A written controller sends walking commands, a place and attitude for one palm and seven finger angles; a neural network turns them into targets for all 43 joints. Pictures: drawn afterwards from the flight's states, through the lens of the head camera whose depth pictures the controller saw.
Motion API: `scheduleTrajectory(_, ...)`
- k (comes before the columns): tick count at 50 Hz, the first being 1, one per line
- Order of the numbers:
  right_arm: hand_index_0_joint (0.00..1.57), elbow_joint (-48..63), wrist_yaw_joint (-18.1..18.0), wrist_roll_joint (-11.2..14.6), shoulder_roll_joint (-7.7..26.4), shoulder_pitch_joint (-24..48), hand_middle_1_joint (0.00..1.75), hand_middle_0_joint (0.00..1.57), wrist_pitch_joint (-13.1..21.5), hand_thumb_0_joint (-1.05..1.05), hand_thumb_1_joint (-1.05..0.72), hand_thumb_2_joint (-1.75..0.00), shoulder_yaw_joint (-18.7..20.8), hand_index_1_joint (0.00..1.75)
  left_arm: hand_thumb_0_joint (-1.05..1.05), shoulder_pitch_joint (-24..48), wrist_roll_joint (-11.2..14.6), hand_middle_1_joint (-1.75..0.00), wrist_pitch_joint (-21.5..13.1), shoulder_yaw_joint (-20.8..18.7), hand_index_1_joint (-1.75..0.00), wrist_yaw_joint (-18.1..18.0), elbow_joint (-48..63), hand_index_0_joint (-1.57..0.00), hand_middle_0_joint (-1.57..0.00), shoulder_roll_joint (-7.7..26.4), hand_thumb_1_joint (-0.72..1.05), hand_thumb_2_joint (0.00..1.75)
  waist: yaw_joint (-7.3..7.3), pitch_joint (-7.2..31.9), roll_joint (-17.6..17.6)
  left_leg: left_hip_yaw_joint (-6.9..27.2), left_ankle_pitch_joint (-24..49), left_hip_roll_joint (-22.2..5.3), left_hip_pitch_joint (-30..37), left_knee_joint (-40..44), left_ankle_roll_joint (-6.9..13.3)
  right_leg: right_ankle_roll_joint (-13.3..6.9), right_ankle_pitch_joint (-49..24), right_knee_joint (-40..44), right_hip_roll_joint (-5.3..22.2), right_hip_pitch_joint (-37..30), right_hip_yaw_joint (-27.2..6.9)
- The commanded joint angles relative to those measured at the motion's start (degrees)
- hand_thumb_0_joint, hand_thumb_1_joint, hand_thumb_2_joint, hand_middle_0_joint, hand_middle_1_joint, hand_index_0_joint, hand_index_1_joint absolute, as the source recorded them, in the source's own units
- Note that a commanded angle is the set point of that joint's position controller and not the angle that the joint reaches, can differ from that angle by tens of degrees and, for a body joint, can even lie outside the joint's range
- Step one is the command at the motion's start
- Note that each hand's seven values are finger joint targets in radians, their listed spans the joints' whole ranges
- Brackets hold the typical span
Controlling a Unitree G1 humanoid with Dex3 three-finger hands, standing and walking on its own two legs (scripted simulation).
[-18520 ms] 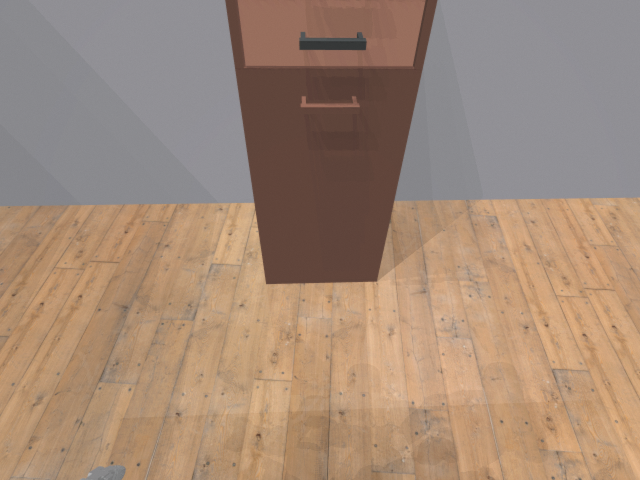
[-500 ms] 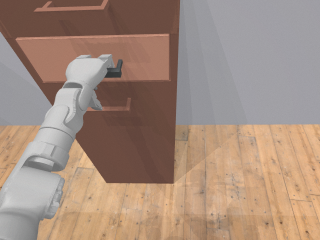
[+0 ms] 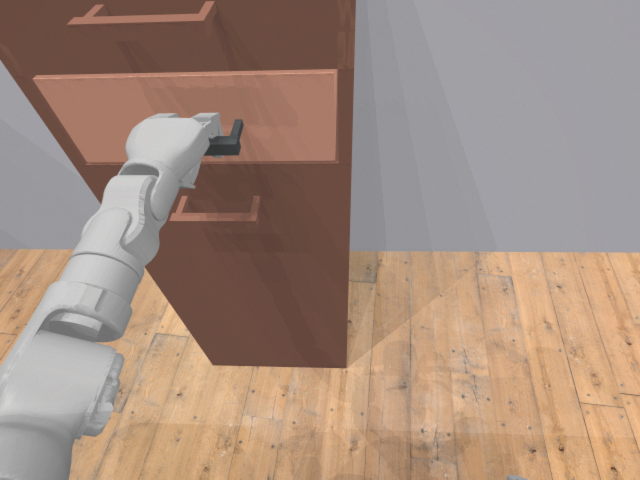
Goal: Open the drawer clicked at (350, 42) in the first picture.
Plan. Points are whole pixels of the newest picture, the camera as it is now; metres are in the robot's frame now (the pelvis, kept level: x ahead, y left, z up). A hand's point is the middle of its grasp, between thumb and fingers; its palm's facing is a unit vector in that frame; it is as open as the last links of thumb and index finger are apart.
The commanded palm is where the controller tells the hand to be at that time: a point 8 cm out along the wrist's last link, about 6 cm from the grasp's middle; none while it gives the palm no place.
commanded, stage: pull the drawer open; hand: left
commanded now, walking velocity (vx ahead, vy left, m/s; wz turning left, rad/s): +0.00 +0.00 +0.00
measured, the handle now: (190, 136) +0.52 +0.19 +0.16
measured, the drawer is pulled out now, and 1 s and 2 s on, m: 0.00 0.02 0.14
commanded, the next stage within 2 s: none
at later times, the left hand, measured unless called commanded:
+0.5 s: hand (182, 191) +0.44 +0.19 +0.14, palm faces +0.04 -0.06 -1.00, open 5.5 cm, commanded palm +0.41 +0.20 +0.20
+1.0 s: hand (179, 192) +0.43 +0.19 +0.14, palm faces +0.00 -0.05 -1.00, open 5.4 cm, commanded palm +0.38 +0.20 +0.20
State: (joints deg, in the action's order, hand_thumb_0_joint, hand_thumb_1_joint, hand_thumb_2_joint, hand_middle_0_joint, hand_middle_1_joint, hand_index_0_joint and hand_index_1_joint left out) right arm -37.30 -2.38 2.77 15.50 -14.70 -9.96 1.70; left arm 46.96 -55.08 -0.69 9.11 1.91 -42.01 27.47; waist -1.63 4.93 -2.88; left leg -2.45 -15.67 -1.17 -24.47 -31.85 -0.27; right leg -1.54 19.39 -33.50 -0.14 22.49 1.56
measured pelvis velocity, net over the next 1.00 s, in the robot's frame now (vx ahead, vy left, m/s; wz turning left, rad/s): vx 0.01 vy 0.00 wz -0.01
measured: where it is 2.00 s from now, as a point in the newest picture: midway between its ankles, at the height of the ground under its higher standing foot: outside the picture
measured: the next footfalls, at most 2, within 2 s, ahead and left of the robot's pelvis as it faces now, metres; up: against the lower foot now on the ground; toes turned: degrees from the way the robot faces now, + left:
none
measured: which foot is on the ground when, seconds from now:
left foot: down 0.00-1.00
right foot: down 0.00-1.00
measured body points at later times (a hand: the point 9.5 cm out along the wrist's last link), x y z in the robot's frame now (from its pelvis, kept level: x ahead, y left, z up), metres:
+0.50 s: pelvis +0.02 +0.01 +0.00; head +0.05 -0.03 +0.45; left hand +0.43 +0.19 +0.19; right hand +0.16 -0.24 -0.12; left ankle +0.00 +0.13 -0.73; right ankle -0.03 -0.10 -0.73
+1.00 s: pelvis +0.01 +0.00 +0.00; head +0.04 -0.03 +0.45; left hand +0.43 +0.19 +0.19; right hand +0.14 -0.24 -0.13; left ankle +0.00 +0.13 -0.73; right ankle -0.03 -0.10 -0.73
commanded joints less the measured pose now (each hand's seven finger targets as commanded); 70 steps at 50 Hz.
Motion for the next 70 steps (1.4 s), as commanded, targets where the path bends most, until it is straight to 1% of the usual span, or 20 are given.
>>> scheduleTrajectory(1, 0.20, 5.9, -0.4, 0.0, 6.3, 0.4, 0.30, 0.20, 1.8, 0.00, -0.90, -0.90, 2.5, 0.30, 0.00, 27.2, 0.4, -1.35, 0.3, -6.8, -1.35, -2.9, 10.1, -0.40, -0.40, 13.0, 0.90, 0.90, -0.36, 19.9, 2.7, -0.3, 19.4, 2.5, 11.6, -0.2, 3.2, -0.3, -23.7, 3.4, -1.2, -6.1, -1.2)
scheduleTrajectory(4, 0.20, 6.9, -0.1, -0.1, 6.4, 1.3, 0.30, 0.20, 1.7, 0.00, -0.90, -0.90, 2.6, 0.30, 0.00, 25.3, 1.1, -1.35, 0.1, -6.8, -1.35, -2.6, 14.0, -0.40, -0.40, 12.5, 0.90, 0.90, 0.33, 22.9, 3.8, -0.5, 22.0, 2.8, 12.0, -0.5, 3.4, -0.3, -27.0, 3.3, -1.0, -9.2, -1.4)
scheduleTrajectory(8, 0.20, 7.9, 0.1, 0.1, 6.5, 2.8, 0.30, 0.20, 1.3, 0.00, -0.90, -0.90, 2.2, 0.30, 0.00, 19.4, 1.4, -1.35, 1.0, -8.5, -1.35, -2.3, 15.1, -0.40, -0.40, 13.9, 0.90, 0.90, 1.64, 20.4, 4.5, -0.6, 20.8, 2.6, 10.4, 0.5, 3.3, -0.2, -26.8, 3.3, -1.0, -10.1, -1.2)
scheduleTrajectory(16, 0.20, 10.5, 1.5, 0.0, 6.3, 6.2, 0.30, 0.20, 1.1, 0.00, -0.90, -0.90, 2.1, 0.30, 0.00, 6.1, 2.4, -1.35, 3.3, -11.7, -1.35, -1.7, 27.4, -0.40, -0.40, 15.5, 0.90, 0.90, 4.22, 22.7, 3.3, -0.6, 29.5, 2.3, 12.6, 0.7, 3.3, -0.2, -34.4, 2.4, -1.0, -14.7, -1.2)
scheduleTrajectory(22, 0.20, 11.4, 2.4, 0.2, 6.2, 9.0, 0.30, 0.20, 1.4, 0.00, -0.90, -0.90, 1.7, 0.30, 0.00, -2.0, 3.4, -1.35, 6.5, -11.8, -1.35, -1.0, 36.5, -0.40, -0.40, 14.3, 0.90, 0.90, 4.72, 21.9, 3.5, -0.6, 33.6, 1.8, 15.1, 1.0, 3.1, 0.2, -35.4, 2.8, -1.1, -14.7, -0.9)
scheduleTrajectory(24, 0.20, 8.2, 1.4, 0.5, 6.8, 7.5, 0.30, 0.20, 1.3, 0.00, -0.90, -0.90, 1.4, 0.30, 0.00, 11.8, 2.6, -1.35, 7.7, -8.0, -1.35, -1.2, 30.2, -0.40, -0.40, 13.1, 0.90, 0.90, 0.60, 16.9, 4.5, -0.6, 28.1, 1.7, 14.6, 0.9, 2.8, 0.1, -30.3, 4.0, -1.4, -9.4, -0.3)
scheduleTrajectory(27, 0.20, 7.9, 0.6, 0.3, 6.5, 7.6, 0.30, 0.20, 1.5, 0.00, -0.90, -0.90, 1.2, 0.30, 0.00, 11.8, 1.5, -1.35, 8.8, -9.3, -1.35, -1.2, 27.9, -0.40, -0.40, 15.0, 0.90, 0.90, 2.22, 20.3, 3.0, -0.6, 28.2, 2.4, 15.4, 0.6, 2.8, -0.2, -30.7, 3.7, -1.4, -11.0, -0.8)
scheduleTrajectory(37, 0.20, 8.2, 0.1, 0.1, 5.8, 8.2, 0.30, 0.20, 0.6, 0.00, -0.90, -0.90, 0.8, 0.30, 0.00, 16.2, 2.3, -1.35, 5.8, -4.7, -1.35, 0.8, 24.6, -0.40, -0.40, 9.9, 0.90, 0.90, 1.48, 19.2, 4.0, 0.1, 26.6, 2.6, 15.0, 0.2, 2.8, -0.2, -30.1, 3.2, -0.8, -9.5, -0.5)
scheduleTrajectory(40, 0.20, 8.4, 0.0, -0.1, 5.9, 7.6, 0.30, 0.20, 0.6, 0.00, -0.90, -0.90, 0.8, 0.30, 0.00, 17.5, 2.2, -1.35, 4.4, -6.8, -1.35, 0.7, 24.1, -0.40, -0.40, 12.7, 0.90, 0.90, 1.71, 20.7, 4.6, 0.1, 25.8, 2.8, 14.0, 0.0, 2.9, -0.2, -31.0, 3.2, -0.5, -11.2, -0.9)
scheduleTrajectory(42, 0.20, 8.3, 0.0, -0.1, 5.8, 7.1, 0.30, 0.20, 0.6, 0.00, -0.90, -0.90, 0.8, 0.30, 0.00, 17.5, 2.2, -1.35, 3.9, -5.9, -1.35, 0.6, 22.9, -0.40, -0.40, 11.3, 0.90, 0.90, 1.58, 19.8, 4.7, 0.2, 25.1, 2.8, 13.3, 0.1, 2.9, -0.2, -30.4, 3.0, -0.6, -10.6, -0.6)
scheduleTrajectory(44, 0.20, 9.0, 0.0, -0.3, 6.1, 7.6, 0.30, 0.20, 0.5, 0.00, -0.90, -0.90, 1.0, 0.30, 0.00, 12.5, 2.4, -1.35, 3.3, -9.1, -1.35, 0.6, 23.3, -0.40, -0.40, 14.3, 0.90, 0.90, 2.87, 20.7, 5.3, 0.0, 24.8, 3.0, 12.3, 0.3, 2.9, -0.3, -30.8, 3.1, -0.4, -13.0, -1.1)
scheduleTrajectory(47, 0.20, 10.5, 1.0, -0.3, 5.5, 8.6, 0.30, 0.20, 0.6, 0.00, -0.90, -0.90, 1.2, 0.30, 0.00, 7.0, 3.0, -1.35, 2.6, -8.4, -1.35, 0.3, 29.7, -0.40, -0.40, 12.1, 0.90, 0.90, 4.09, 21.8, 2.3, 0.1, 27.0, 2.7, 13.4, 0.6, 2.9, -0.4, -31.7, 2.4, -0.6, -13.4, -0.9)
scheduleTrajectory(49, 0.20, 11.5, 1.8, -0.3, 5.7, 9.4, 0.30, 0.20, 0.7, 0.00, -0.90, -0.90, 1.4, 0.30, 0.00, 0.7, 3.7, -1.35, 2.9, -10.4, -1.35, 0.1, 32.9, -0.40, -0.40, 13.3, 0.90, 0.90, 4.88, 22.3, 3.8, -0.1, 27.5, 2.7, 12.9, 0.9, 2.9, -0.3, -32.6, 2.7, -0.5, -15.9, -1.0)
scheduleTrajectory(59, 0.20, 13.2, 3.5, 0.0, 5.6, 14.4, 0.30, 0.20, 2.3, 0.00, -0.90, -0.90, 1.3, 0.30, 0.00, -19.1, 5.2, -1.35, 7.6, -12.5, -1.35, -1.6, 53.0, -0.40, -0.40, 12.8, 0.90, 0.90, 6.66, 20.9, 3.2, -0.4, 32.7, 1.9, 16.0, 2.2, 2.8, 0.3, -34.9, 3.2, -0.5, -17.3, -1.0)
scheduleTrajectory(62, 0.20, 13.5, 4.3, -0.1, 4.8, 15.8, 0.30, 0.20, 3.1, 0.00, -0.90, -0.90, 0.9, 0.30, 0.00, -23.6, 5.6, -1.35, 8.8, -10.8, -1.35, -1.7, 59.5, -0.40, -0.40, 10.1, 0.90, 0.90, 6.60, 20.1, 1.6, 0.0, 35.7, 1.7, 17.9, 2.1, 2.6, 0.5, -35.5, 2.9, -0.6, -16.2, -0.5)
scheduleTrajectory(64, 0.20, 13.2, 4.5, -0.3, 5.2, 16.5, 0.30, 0.20, 3.0, 0.00, -0.90, -0.90, 0.8, 0.30, 0.00, -28.1, 5.6, -1.35, 9.5, -12.5, -1.35, -1.9, 61.6, -0.40, -0.40, 11.7, 0.90, 0.90, 7.00, 19.5, 2.2, -0.1, 36.7, 1.7, 18.1, 2.1, 2.5, 0.4, -36.1, 3.1, -0.5, -16.9, -0.6)
scheduleTrajectory(66, 0.20, 10.0, 3.4, 0.0, 5.2, 15.5, 0.30, 0.20, 3.1, 0.00, -0.90, -0.90, 0.2, 0.30, 0.00, -10.6, 4.3, -1.35, 10.4, -8.5, -1.35, -2.3, 54.1, -0.40, -0.40, 10.2, 0.90, 0.90, 3.07, 13.4, 3.6, 0.2, 28.4, 1.9, 16.8, 2.3, 2.0, 0.3, -29.5, 4.3, -1.3, -10.0, 0.1)
scheduleTrajectory(68, 0.20, 10.0, 2.3, 0.0, 4.9, 16.0, 0.30, 0.20, 3.1, 0.00, -0.90, -0.90, 0.1, 0.30, 0.00, -11.5, 3.2, -1.35, 10.9, -8.1, -1.35, -2.1, 51.8, -0.40, -0.40, 10.0, 0.90, 0.90, 4.08, 14.1, 3.5, 0.1, 24.5, 2.5, 17.3, 2.9, 2.2, 0.1, -26.0, 5.2, -1.4, -10.4, -0.3)
scheduleTrajectory(69, 0.20, 9.7, 2.0, -0.1, 5.1, 16.3, 0.30, 0.20, 3.0, 0.00, -0.90, -0.90, 0.0, 0.30, 0.00, -10.5, 3.1, -1.35, 10.9, -9.5, -1.35, -2.1, 52.2, -0.40, -0.40, 12.3, 0.90, 0.90, 4.24, 15.1, 3.9, 0.0, 24.3, 2.6, 17.7, 2.8, 2.1, -0.1, -26.2, 5.4, -1.1, -11.7, -0.7)
scheduleTrajectory(70, 0.20, 10.0, 1.9, -0.1, 4.4, 17.2, 0.30, 0.20, 3.1, 0.00, -0.90, -0.90, -0.5, 0.30, 0.00, -9.3, 2.8, -1.35, 11.0, -6.5, -1.35, -1.6, 52.3, -0.40, -0.40, 9.3, 0.90, 0.90, 4.33, 15.8, 2.6, 0.1, 24.4, 3.0, 17.9, 2.7, 2.2, 0.0, -26.6, 5.1, -0.9, -11.7, -0.6)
